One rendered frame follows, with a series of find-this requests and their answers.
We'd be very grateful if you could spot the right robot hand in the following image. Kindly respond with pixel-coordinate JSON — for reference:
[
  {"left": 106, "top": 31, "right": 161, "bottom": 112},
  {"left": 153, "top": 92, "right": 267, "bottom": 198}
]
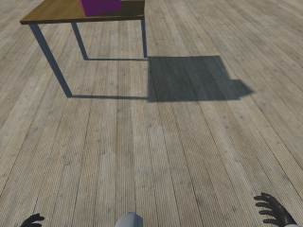
[{"left": 254, "top": 192, "right": 297, "bottom": 227}]

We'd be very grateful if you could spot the robot left thigh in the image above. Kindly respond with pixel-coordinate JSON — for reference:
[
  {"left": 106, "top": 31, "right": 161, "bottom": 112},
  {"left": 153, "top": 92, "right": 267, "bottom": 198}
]
[{"left": 115, "top": 213, "right": 143, "bottom": 227}]

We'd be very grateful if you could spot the left robot hand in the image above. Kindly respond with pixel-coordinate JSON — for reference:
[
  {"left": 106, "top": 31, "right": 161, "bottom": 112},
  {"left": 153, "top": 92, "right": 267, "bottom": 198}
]
[{"left": 20, "top": 213, "right": 45, "bottom": 227}]

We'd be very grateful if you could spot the carton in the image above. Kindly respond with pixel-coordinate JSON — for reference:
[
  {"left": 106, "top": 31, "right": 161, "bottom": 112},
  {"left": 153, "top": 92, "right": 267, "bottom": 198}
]
[{"left": 80, "top": 0, "right": 122, "bottom": 17}]

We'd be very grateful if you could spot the table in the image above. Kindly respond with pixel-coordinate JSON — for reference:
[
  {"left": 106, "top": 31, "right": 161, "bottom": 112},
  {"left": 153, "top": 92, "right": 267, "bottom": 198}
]
[{"left": 19, "top": 0, "right": 148, "bottom": 98}]

